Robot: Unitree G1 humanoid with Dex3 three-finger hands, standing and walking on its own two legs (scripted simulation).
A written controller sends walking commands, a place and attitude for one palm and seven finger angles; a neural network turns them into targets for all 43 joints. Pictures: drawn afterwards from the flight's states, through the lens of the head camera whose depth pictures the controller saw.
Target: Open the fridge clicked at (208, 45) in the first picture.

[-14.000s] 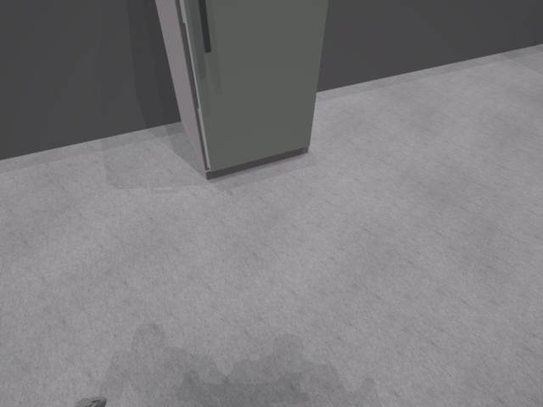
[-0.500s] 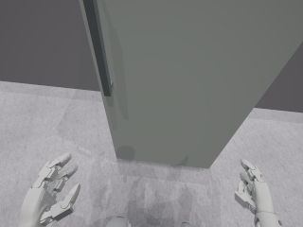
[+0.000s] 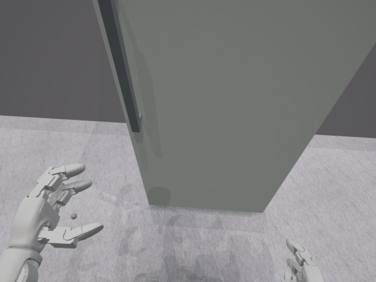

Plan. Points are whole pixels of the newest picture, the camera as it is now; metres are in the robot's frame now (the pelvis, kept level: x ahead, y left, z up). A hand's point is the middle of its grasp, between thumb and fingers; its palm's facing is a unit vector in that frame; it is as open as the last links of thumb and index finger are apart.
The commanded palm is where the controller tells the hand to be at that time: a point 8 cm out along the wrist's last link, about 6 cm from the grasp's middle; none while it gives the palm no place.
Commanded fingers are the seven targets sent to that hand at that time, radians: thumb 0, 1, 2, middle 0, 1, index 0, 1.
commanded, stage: raise the hand to about handle height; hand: left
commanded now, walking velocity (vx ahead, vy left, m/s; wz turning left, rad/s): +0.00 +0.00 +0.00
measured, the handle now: (127, 73) +0.53 +0.19 +0.17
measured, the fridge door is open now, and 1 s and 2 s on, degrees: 0 0 0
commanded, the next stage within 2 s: move the hooked fingers beside the handle in 1.16 s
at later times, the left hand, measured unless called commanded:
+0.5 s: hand (48, 170) +0.26 +0.26 +0.15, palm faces +0.07 -1.00 -0.07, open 13.9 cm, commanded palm +0.24 +0.30 +0.16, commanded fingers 0.00 -0.50 0.30 -0.30 -1.20 -0.30 -1.20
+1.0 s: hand (49, 153) +0.29 +0.26 +0.17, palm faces +0.07 -1.00 -0.04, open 14.0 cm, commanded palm +0.25 +0.30 +0.18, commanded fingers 0.00 -0.50 0.30 -0.30 -1.20 -0.30 -1.20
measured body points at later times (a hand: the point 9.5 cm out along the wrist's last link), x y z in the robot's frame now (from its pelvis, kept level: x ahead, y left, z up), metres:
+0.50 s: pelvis +0.01 -0.01 +0.03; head +0.01 -0.02 +0.48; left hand +0.25 +0.31 +0.16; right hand +0.20 -0.24 -0.04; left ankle +0.01 +0.13 -0.70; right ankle +0.02 -0.14 -0.70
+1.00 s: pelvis +0.01 -0.02 +0.03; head +0.01 -0.03 +0.48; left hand +0.28 +0.31 +0.17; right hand +0.18 -0.26 -0.04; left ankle +0.01 +0.13 -0.70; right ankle +0.02 -0.14 -0.70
